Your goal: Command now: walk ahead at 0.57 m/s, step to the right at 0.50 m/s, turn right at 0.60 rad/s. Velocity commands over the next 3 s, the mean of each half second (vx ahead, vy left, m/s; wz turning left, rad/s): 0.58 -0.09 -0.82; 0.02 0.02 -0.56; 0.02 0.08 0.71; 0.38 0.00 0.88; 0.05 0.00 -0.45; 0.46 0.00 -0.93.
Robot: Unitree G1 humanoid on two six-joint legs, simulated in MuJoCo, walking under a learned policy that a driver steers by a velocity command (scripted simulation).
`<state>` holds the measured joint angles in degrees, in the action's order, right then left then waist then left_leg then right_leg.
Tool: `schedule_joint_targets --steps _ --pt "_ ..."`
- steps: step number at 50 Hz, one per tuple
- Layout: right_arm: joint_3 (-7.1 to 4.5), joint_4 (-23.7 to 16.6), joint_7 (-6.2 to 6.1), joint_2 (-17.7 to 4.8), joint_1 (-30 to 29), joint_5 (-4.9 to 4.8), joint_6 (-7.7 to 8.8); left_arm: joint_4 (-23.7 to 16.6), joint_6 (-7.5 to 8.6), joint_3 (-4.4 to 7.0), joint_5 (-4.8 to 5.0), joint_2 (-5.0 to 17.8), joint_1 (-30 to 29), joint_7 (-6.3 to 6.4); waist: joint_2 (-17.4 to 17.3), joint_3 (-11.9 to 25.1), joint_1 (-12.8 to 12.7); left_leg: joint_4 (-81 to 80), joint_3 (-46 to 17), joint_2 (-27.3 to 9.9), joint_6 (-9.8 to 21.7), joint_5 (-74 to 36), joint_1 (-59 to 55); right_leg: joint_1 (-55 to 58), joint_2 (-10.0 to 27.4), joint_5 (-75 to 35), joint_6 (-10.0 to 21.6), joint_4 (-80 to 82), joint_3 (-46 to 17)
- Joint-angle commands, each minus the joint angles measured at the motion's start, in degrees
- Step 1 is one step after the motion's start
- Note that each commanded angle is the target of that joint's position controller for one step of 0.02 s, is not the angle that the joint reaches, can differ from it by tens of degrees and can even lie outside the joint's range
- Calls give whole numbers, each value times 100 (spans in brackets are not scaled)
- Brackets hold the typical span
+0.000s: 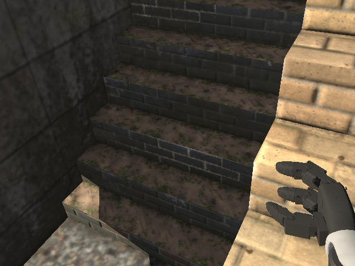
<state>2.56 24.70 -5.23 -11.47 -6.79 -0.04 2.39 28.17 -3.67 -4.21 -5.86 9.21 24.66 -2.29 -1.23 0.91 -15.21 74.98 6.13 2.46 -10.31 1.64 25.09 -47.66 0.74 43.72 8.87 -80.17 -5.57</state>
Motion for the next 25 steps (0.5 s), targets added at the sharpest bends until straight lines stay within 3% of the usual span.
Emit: schedule_joint_targets --steps 1,2,3,4,5,6,7,8,9,10,11,12,13,14,15,16,17,18,19,20,21,22,23,24,25 --pt "43 351 466 325 -317 254 -232 -780 -148 525 804 744 -205 -47 -1347 -725 -148 -4361 295 -358 709 -2665 -1177 -1526 -1224 536 -600 -4087 988" --pt "109 104 660 214 -1152 285 -153 -997 -303 703 1010 1024 -33 -84 -1093 -1119 -622 -5038 90 -982 990 -2685 -990 -2208 -1263 673 -838 -5415 706" --pt "261 -348 769 53 -2050 375 -168 -845 -355 812 983 1154 774 -108 -675 -1021 -1156 -5007 118 -851 1107 -2746 -78 -1586 -1879 576 -1335 -7270 701" --pt "313 -715 741 -332 -2945 389 -103 -775 -464 910 1103 1321 1672 -184 -506 -530 -1709 -5668 -76 -1051 1160 -2606 532 -655 -1923 547 -1759 -8864 195" --pt "326 -749 696 -363 -3081 247 -76 -622 -450 906 1094 1313 1940 -237 -146 -386 -1782 -5787 162 -1136 1231 -2865 59 -800 -1939 551 -1841 -9600 83" --pt "215 -475 623 -612 -2349 156 -108 -511 -447 847 1029 1302 2042 -291 83 -145 -1638 -5958 837 -1156 1226 -3609 -762 -1045 -1898 325 -1790 -9716 294" --pt "-219 18 381 -1385 -976 182 182 -566 -389 732 928 1676 1817 -305 -519 240 -1259 -4780 319 -2607 1602 -6746 -1675 -1453 -812 -489 -1942 -8698 853" --pt "-377 452 278 -1597 173 116 359 -528 -250 739 884 1772 1862 -242 -865 1286 -861 -3915 -268 -3063 1861 -8114 -4216 -2836 -407 -436 -1763 -8922 677" --pt "-597 780 185 -1993 838 241 442 -606 -181 724 1016 1758 1584 -150 -1151 1780 -663 -4410 -883 -4069 2388 -6755 -4687 -2983 283 -561 -1772 -9010 310" --pt "-677 181 201 -2132 -945 226 623 -521 -91 756 1405 1406 2052 224 -2626 2147 -1001 -5670 -1890 -4655 2463 -1521 -3038 -1396 994 -831 -1707 -7151 -609" --pt "-543 -269 211 -1630 -2487 -36 475 -75 -188 845 1248 1521 1970 254 -2557 1610 -1473 -5696 -1254 -4098 1968 28 -2263 -418 1402 -1254 -1416 -4234 -484" --pt "-233 -466 237 -725 -3222 -137 153 548 -387 974 976 1933 1479 280 -1304 514 -1413 -6374 742 -2527 1142 1679 -1188 1238 1104 -1805 -1106 -1174 580" --pt "-394 -681 351 -1042 -3055 -469 141 527 -528 799 763 1212 286 415 -1744 -825 -550 -5848 1103 -2497 1128 1233 -17 1945 1331 -2393 -1161 -27 988" --pt "-301 -870 411 -783 -2994 -494 97 647 -581 562 587 417 171 480 -1334 -1581 -337 -5534 1117 -2605 1236 1286 -117 1581 1632 -2125 -1015 1104 907" --pt "-313 -689 338 -474 -2218 -627 -70 995 -506 541 571 271 587 374 -659 -1847 -91 -3836 1353 -2265 1207 1108 -310 1697 1921 -2138 -536 2856 390" --pt "-95 -776 337 -11 -1745 -779 -247 1060 -284 401 765 315 1395 279 353 -1641 -214 -801 1676 -1303 1174 2826 -993 1538 1666 -3684 -64 5034 750" --pt "42 -1378 568 477 -2202 -364 -340 1602 22 383 497 401 2230 210 2456 -1966 -113 2050 1817 -50 1082 5192 73 1500 905 -7587 -275 3936 930" --pt "103 -1756 555 616 -1738 -15 -340 1544 259 325 154 647 1834 98 3086 -1578 523 3857 1370 331 841 5450 399 1028 488 -8995 -63 3825 556" --pt "170 -1992 709 840 -1755 117 -276 1456 443 198 27 567 1294 19 2667 -884 865 4664 674 150 720 5059 -77 265 411 -7480 -333 4126 266" --pt "101 -2182 634 604 -1391 212 -272 1131 675 322 145 828 542 55 2012 -860 1207 3863 -554 -466 694 5167 81 -702 703 -5239 -455 4426 -926" --pt "37 -1882 574 379 -665 194 -360 746 795 437 337 1095 -93 273 583 -861 1387 3158 -703 -593 538 3767 -359 -1288 861 -3906 -215 4320 -1504" --pt "-163 -1538 543 -94 337 294 -469 398 934 436 446 1081 -804 527 -488 -673 1892 3262 -574 -264 359 2170 -672 -1635 795 -2755 -86 3895 -1884" --pt "-242 -1231 450 -243 823 439 -498 162 964 488 472 1168 -1145 725 -770 -393 2041 3027 -474 -196 379 1707 -844 -1655 768 -2182 -271 3561 -1673" --pt "-285 -1143 330 -351 1048 370 -496 -34 1028 495 521 1193 -1183 942 -1258 -102 2160 2289 -813 -195 581 1797 -799 -1565 614 -2048 -504 3009 -1710" --pt "-201 -803 456 -309 1433 644 -532 52 939 530 462 1120 -1045 1008 -529 469 2430 621 -444 47 1003 2025 -1460 -1366 -199 -2216 -1288 2974 -854"
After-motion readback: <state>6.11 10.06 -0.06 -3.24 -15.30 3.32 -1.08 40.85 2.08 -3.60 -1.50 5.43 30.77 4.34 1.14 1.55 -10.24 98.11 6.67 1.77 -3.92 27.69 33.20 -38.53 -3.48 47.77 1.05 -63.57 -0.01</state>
